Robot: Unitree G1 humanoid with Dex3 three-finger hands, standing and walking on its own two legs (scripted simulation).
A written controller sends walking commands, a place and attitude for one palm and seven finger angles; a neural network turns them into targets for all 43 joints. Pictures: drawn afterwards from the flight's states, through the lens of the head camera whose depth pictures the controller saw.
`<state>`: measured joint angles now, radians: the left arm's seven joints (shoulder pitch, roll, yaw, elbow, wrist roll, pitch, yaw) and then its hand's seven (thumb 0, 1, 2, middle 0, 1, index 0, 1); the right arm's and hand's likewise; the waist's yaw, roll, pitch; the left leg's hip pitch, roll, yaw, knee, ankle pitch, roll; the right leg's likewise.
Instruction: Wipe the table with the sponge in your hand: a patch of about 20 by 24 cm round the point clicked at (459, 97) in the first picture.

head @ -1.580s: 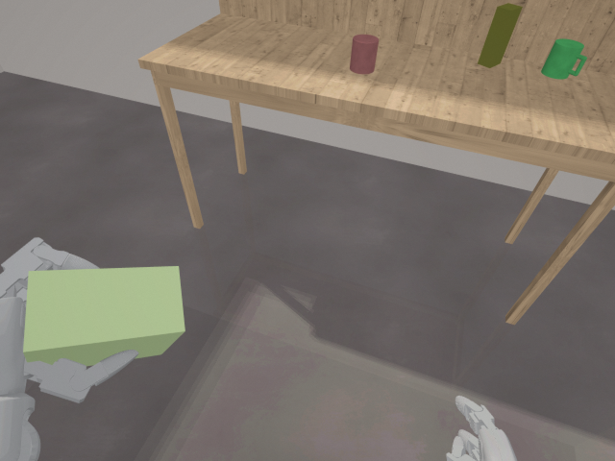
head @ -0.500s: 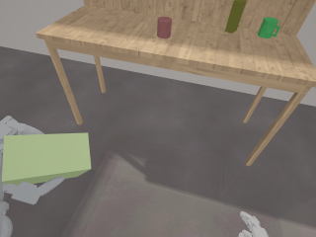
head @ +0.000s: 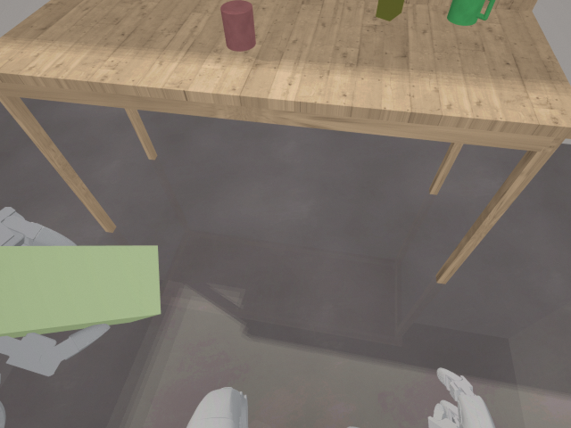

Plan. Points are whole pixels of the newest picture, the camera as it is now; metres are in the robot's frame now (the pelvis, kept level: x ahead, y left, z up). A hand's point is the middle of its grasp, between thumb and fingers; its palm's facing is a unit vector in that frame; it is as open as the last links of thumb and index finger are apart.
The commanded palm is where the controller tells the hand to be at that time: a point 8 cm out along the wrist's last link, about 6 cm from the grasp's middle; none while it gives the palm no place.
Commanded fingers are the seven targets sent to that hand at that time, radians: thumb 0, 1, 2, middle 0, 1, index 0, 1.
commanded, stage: turn to face it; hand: left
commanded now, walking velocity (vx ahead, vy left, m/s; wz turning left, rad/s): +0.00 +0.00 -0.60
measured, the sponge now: (101, 290) +0.24 +0.19 +0.15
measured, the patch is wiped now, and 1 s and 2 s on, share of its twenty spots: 0.00 0.00 0.00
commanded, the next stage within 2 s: take the last steps up to it in 1.18 s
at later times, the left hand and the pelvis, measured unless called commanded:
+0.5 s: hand (139, 193) +0.33 +0.16 +0.19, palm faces +0.20 -0.86 -0.47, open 10.5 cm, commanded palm +0.29 +0.22 +0.19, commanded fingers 0.00 0.10 1.30 -1.20 -1.60 -1.20 -1.60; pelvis +0.07 -0.02 +0.00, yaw -13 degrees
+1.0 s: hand (231, 207) +0.31 +0.06 +0.19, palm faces -0.01 -0.90 -0.44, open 10.5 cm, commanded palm +0.28 +0.12 +0.19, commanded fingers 0.00 0.10 1.30 -1.20 -1.60 -1.20 -1.60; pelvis +0.02 -0.06 +0.01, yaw -26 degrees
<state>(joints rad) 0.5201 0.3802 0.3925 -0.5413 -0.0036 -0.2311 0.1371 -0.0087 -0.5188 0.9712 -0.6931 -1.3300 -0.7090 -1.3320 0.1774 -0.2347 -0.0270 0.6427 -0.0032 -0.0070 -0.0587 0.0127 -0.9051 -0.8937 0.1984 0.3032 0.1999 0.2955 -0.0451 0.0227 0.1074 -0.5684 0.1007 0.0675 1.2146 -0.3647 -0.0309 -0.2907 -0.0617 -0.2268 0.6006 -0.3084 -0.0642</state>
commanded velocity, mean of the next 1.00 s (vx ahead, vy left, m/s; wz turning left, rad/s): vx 0.00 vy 0.00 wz -0.51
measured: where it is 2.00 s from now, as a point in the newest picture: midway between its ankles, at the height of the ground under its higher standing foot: outside the picture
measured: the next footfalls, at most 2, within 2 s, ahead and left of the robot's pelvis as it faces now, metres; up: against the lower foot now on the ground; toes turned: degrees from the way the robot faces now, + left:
left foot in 0.18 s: +0.18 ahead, +0.13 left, +0.00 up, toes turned +8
right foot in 0.54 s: +0.10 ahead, -0.15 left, +0.00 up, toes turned -22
